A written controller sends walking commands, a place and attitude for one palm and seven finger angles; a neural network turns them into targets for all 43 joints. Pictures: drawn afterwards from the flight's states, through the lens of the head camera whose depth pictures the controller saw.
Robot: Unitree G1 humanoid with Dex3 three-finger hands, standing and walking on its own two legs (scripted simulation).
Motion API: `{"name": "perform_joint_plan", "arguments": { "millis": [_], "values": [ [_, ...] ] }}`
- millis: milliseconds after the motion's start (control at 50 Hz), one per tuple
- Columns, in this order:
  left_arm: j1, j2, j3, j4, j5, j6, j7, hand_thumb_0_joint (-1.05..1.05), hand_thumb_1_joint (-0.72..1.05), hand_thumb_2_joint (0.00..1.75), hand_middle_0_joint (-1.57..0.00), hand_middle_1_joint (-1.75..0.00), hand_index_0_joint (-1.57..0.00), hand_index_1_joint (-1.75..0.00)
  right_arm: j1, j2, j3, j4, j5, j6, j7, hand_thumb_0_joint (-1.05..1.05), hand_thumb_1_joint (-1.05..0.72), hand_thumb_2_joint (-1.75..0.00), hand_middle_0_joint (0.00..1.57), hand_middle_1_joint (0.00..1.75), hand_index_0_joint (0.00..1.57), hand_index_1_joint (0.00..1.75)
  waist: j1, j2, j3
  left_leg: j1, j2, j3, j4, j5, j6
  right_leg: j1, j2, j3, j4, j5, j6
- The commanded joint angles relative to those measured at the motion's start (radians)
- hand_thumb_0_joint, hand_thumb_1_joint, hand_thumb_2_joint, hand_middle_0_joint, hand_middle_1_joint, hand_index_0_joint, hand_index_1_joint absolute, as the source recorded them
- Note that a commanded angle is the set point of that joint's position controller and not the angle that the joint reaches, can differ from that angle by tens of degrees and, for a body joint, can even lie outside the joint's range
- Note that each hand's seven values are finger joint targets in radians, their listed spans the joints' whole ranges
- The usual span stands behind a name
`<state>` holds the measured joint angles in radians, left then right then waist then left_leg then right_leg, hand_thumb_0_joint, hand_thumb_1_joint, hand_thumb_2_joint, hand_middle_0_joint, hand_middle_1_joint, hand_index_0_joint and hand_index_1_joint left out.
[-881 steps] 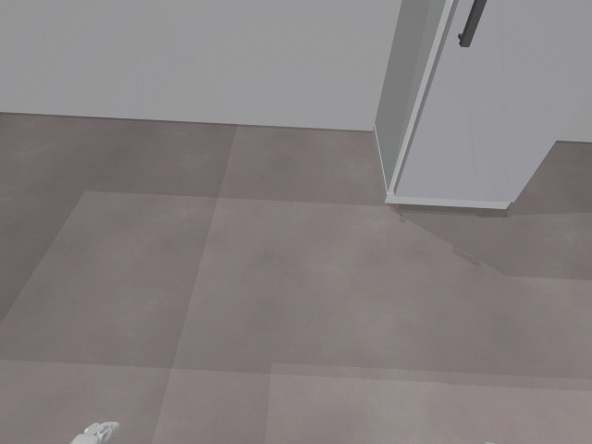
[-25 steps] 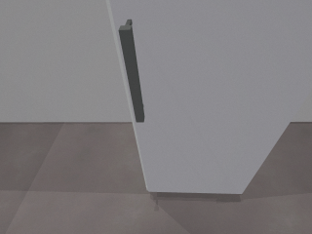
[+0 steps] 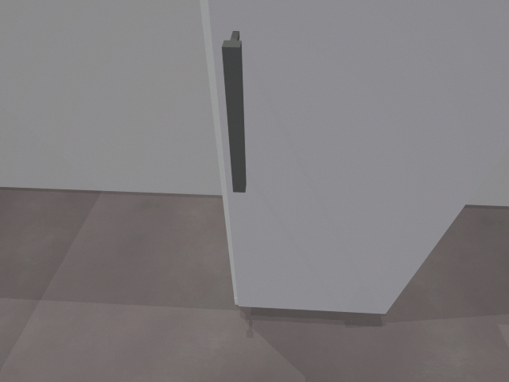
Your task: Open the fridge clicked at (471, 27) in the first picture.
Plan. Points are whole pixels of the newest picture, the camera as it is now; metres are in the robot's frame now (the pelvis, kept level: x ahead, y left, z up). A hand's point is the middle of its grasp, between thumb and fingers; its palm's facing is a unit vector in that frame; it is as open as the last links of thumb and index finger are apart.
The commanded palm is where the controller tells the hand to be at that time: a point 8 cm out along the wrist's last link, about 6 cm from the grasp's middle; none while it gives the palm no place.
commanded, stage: come to a stop and stand still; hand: left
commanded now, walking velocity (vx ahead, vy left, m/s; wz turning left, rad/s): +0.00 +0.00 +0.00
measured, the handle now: (237, 122) +0.50 +0.06 +0.17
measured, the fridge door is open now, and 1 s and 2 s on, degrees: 0 0 0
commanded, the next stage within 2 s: look again from close up in 1.50 s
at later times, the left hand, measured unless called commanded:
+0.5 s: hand out of the picture -0.08 +0.12 -0.17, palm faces +0.08 -0.99 -0.14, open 7.4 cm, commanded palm none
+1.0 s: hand out of the picture -0.11 +0.18 -0.18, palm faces +0.13 -0.97 -0.21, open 7.3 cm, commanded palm none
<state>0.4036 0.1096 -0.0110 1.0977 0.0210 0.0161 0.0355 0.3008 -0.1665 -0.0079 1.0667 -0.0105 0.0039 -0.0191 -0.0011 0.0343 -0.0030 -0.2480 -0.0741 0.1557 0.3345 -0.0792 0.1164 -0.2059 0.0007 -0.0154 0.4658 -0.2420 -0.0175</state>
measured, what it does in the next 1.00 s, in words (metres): steps on the spot: right foot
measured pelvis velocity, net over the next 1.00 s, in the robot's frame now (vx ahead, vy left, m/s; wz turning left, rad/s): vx -0.08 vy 0.00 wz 0.02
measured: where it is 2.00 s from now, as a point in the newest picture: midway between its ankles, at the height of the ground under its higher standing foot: outside the picture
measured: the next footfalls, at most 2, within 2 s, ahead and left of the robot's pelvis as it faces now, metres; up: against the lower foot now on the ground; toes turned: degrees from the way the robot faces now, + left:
right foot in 1.00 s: -0.10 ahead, -0.10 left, +0.00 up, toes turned -5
left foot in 1.18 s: -0.01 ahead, +0.14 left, +0.00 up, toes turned +0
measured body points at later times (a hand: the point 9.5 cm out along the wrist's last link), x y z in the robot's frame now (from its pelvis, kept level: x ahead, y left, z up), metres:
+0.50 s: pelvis -0.03 -0.02 +0.00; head -0.04 -0.02 +0.45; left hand -0.08 +0.17 -0.16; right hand -0.03 -0.24 -0.16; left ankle +0.08 +0.03 -0.73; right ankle +0.01 -0.12 -0.74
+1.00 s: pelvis -0.08 +0.00 +0.00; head -0.09 +0.00 +0.45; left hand -0.12 +0.23 -0.16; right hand -0.08 -0.22 -0.16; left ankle +0.07 +0.04 -0.73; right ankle -0.14 -0.09 -0.74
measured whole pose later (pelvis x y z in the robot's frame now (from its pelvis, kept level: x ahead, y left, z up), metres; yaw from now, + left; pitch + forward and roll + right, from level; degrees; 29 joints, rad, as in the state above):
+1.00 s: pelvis -0.08 +0.00 +0.00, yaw +1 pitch +0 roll +0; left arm 0.42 0.17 0.06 1.02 0.02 0.02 0.03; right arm 0.32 -0.12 -0.04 1.09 -0.03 0.05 -0.04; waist 0.02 -0.01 -0.04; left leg -0.36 -0.09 0.11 0.28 -0.07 -0.05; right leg -0.09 0.01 -0.10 0.45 -0.51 -0.08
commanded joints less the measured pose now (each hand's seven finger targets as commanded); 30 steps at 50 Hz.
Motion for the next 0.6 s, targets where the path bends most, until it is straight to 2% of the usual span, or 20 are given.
{"name": "perform_joint_plan", "arguments": {
  "millis": [0,60,120,160,180,220,320,400,460,520,580],
  "values": [
    [0.083,0.090,0.021,-0.024,0.005,-0.015,0.007,0.00,0.90,0.90,-0.20,-0.30,-0.20,-0.30,0.044,-0.108,-0.024,-0.028,-0.003,-0.007,-0.005,0.00,-0.90,-0.90,0.20,0.30,0.20,0.30,0.004,0.008,0.103,-0.012,0.234,-0.320,-0.223,-0.480,-0.077,-0.127,-0.037,0.058,-0.040,-0.163,-0.045],
    [0.134,0.080,0.022,-0.002,0.008,-0.012,0.007,0.00,0.90,0.90,-0.20,-0.30,-0.20,-0.30,0.029,-0.109,-0.025,-0.027,-0.003,-0.006,-0.006,0.00,-0.90,-0.90,0.20,0.30,0.20,0.30,0.019,0.011,0.095,-0.032,0.223,-0.313,-0.235,-0.463,-0.087,-0.091,-0.031,0.045,-0.031,-0.149,-0.049],
    [0.138,0.069,0.020,0.008,0.006,-0.017,0.005,0.00,0.90,0.90,-0.20,-0.30,-0.20,-0.30,0.027,-0.101,-0.025,-0.018,-0.002,-0.007,-0.007,0.00,-0.90,-0.90,0.20,0.30,0.20,0.30,0.015,-0.002,0.087,-0.010,0.216,-0.298,-0.225,-0.433,-0.089,-0.096,-0.037,0.063,-0.052,-0.140,-0.048],
    [0.132,0.066,0.018,0.009,0.007,-0.022,0.005,0.00,0.90,0.90,-0.20,-0.30,-0.20,-0.30,0.032,-0.093,-0.024,-0.015,-0.001,-0.006,-0.007,0.00,-0.90,-0.90,0.20,0.30,0.20,0.30,0.011,-0.043,0.092,-0.011,0.206,-0.286,-0.202,-0.410,-0.084,-0.103,-0.047,0.081,-0.086,-0.160,-0.051],
    [0.121,0.063,0.015,0.007,0.006,-0.025,0.005,0.00,0.90,0.90,-0.20,-0.30,-0.20,-0.30,0.033,-0.088,-0.023,-0.012,-0.001,-0.005,-0.007,0.00,-0.90,-0.90,0.20,0.30,0.20,0.30,0.005,-0.052,0.112,-0.003,0.198,-0.280,-0.189,-0.393,-0.083,-0.134,-0.057,0.103,-0.109,-0.186,-0.054],
    [0.106,0.065,0.013,0.006,0.004,-0.031,0.005,0.00,0.90,0.90,-0.20,-0.30,-0.20,-0.30,0.047,-0.081,-0.021,-0.006,-0.001,-0.007,-0.007,0.00,-0.90,-0.90,0.20,0.30,0.20,0.30,-0.008,-0.069,0.103,0.038,0.191,-0.274,-0.162,-0.352,-0.084,-0.174,-0.068,0.124,-0.131,-0.213,-0.056],
    [0.088,0.070,0.011,0.002,0.002,-0.035,0.003,0.00,0.90,0.90,-0.20,-0.30,-0.20,-0.30,0.063,-0.068,-0.017,0.008,-0.002,-0.010,-0.006,0.00,-0.90,-0.90,0.20,0.30,0.20,0.30,-0.015,-0.067,0.103,0.040,0.181,-0.263,-0.122,-0.336,-0.080,-0.194,-0.076,0.142,-0.153,-0.247,-0.056],
    [0.103,0.071,0.015,0.002,0.003,-0.028,0.001,0.00,0.90,0.90,-0.20,-0.30,-0.20,-0.30,0.063,-0.066,-0.017,0.012,-0.005,-0.005,-0.007,0.00,-0.90,-0.90,0.20,0.30,0.20,0.30,-0.004,-0.036,0.120,-0.007,0.171,-0.264,-0.117,-0.387,-0.081,-0.196,-0.067,0.140,-0.152,-0.293,-0.057],
    [0.108,0.073,0.021,0.000,0.003,-0.025,0.000,0.00,0.90,0.90,-0.20,-0.30,-0.20,-0.30,0.075,-0.055,-0.018,0.012,-0.007,-0.002,-0.008,0.00,-0.90,-0.90,0.20,0.30,0.20,0.30,-0.001,-0.061,0.105,-0.022,0.153,-0.248,-0.087,-0.363,-0.086,-0.182,-0.069,0.147,-0.156,-0.298,-0.063],
    [0.087,0.083,0.032,-0.009,0.000,-0.019,-0.002,0.00,0.90,0.90,-0.20,-0.30,-0.20,-0.30,0.092,-0.038,-0.020,0.017,-0.011,0.006,-0.010,0.00,-0.90,-0.90,0.20,0.30,0.20,0.30,-0.012,-0.074,0.087,0.021,0.117,-0.209,0.018,-0.323,-0.100,-0.246,-0.094,0.165,-0.193,-0.374,-0.078],
    [-0.017,0.102,0.043,-0.039,-0.004,-0.015,0.006,0.00,0.90,0.90,-0.20,-0.30,-0.20,-0.30,0.156,-0.006,-0.024,0.034,-0.013,0.022,-0.012,0.00,-0.90,-0.90,0.20,0.30,0.20,0.30,-0.054,-0.153,0.071,0.125,0.069,-0.137,0.281,-0.216,-0.115,-0.391,-0.164,0.216,-0.291,-0.482,-0.110]
  ]
}}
